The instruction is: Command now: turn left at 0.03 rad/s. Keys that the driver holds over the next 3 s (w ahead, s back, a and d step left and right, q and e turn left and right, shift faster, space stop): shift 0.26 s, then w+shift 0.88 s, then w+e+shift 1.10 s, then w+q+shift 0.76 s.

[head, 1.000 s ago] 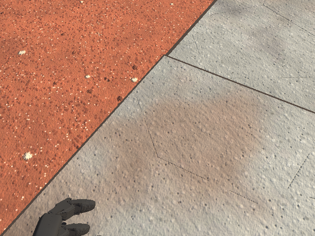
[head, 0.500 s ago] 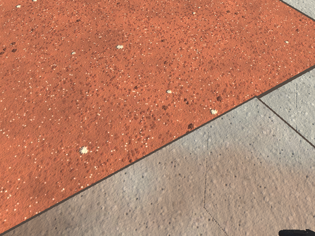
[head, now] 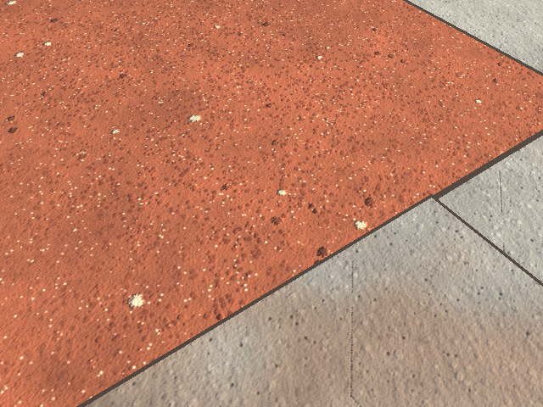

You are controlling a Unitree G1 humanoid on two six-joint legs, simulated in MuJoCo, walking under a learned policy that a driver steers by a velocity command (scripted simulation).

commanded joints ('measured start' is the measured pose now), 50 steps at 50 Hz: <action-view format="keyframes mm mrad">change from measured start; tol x32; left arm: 1 -13 103 25 -40 -3 -8 7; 20 -190 108 44 -11 -61 -92 -21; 28 466 212 84 163 52 -66 -39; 50 274 194 53 134 22 -76 -5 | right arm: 1 -10 -91 -29 -57 2 -14 -6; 17 179 -182 -76 63 41 -36 -20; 45 -374 -80 -20 -136 -18 -39 78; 50 275 -236 -86 51 -37 -54 19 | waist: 1 2 -8 -51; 24 1 137 28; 28 260 -280 -64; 44 52 -77 155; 50 -267 -83 -254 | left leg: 1 -36 56 -61 -105 164 34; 13 -19 49 -47 -119 177 23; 17 7 209 -329 -336 -666 172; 24 9 223 -224 -412 -199 154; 30 -806 48 -84 671 -53 110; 45 -420 76 157 54 285 80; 50 478 75 23 24 -85 182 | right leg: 1 72 -41 45 -59 147 -30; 13 76 -36 44 -69 141 -34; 16 -115 11 7 4 -470 -70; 21 -418 -91 43 312 -185 -119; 26 289 89 -229 -52 0 -44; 30 424 -440 753 -447 -736 -251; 45 366 -222 3 -560 409 -192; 48 426 -248 -61 -193 1139 -164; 50 85 -169 -84 422 837 -144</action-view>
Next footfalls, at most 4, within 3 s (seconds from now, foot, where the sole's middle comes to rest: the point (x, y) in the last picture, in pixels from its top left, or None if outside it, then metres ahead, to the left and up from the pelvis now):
0.98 left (265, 396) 0.55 0.05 -0.77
1.48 right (317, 253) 0.99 -0.10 -0.78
1.86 left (278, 163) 1.41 0.02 -0.80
2.28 right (380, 133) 1.58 -0.36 -0.80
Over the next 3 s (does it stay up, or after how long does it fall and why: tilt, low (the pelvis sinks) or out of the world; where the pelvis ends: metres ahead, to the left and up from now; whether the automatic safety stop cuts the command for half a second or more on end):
stays up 1.97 -0.72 -0.03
